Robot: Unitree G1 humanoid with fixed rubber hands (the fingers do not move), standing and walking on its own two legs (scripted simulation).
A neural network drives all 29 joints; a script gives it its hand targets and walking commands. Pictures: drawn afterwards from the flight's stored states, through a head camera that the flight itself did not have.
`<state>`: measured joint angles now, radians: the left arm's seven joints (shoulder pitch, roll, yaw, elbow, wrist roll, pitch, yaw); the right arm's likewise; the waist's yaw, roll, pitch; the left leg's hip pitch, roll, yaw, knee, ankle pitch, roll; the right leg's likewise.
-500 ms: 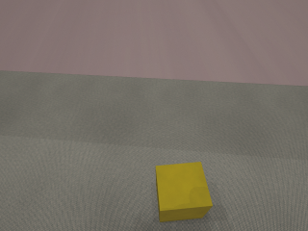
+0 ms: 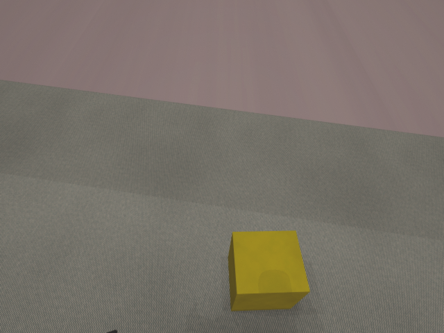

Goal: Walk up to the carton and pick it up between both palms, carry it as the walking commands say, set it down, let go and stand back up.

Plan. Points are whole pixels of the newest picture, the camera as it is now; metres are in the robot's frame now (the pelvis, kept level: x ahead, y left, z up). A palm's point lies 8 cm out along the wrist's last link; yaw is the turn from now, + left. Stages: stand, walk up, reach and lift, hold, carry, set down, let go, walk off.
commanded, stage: walk up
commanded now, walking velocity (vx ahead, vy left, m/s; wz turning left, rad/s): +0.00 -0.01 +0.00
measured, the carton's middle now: (262, 272) +0.43 -0.15 -0.64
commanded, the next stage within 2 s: none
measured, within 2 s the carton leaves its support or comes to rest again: neither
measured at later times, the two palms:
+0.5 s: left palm out of the picture +0.06 +0.21 -0.12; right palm out of the picture +0.06 -0.28 -0.12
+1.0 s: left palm out of the picture +0.05 +0.17 -0.12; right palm out of the picture +0.03 -0.35 -0.12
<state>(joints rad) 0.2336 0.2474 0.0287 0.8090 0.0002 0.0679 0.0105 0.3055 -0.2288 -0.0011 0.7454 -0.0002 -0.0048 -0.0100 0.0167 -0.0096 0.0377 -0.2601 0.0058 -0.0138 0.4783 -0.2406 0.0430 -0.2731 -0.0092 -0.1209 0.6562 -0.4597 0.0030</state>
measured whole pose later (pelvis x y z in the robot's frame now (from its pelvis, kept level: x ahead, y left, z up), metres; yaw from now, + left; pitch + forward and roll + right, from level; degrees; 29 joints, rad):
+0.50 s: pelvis -0.03 -0.04 -0.01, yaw +0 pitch -2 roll +0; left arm 0.24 0.20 0.03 0.81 0.00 0.03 0.01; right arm 0.30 -0.23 0.00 0.75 0.00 0.02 -0.01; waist 0.02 0.01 0.03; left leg -0.24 -0.01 0.00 0.48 -0.22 0.02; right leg -0.15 0.00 -0.12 0.48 -0.31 -0.04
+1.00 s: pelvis -0.04 -0.10 -0.01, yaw +0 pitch -2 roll +0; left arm 0.22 0.28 0.03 0.81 0.00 0.09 -0.03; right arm 0.32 -0.25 0.00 0.75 0.00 0.05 -0.07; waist 0.02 0.00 0.05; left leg -0.25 0.08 -0.04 0.49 -0.21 -0.02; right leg -0.31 -0.03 -0.08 0.78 -0.43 -0.04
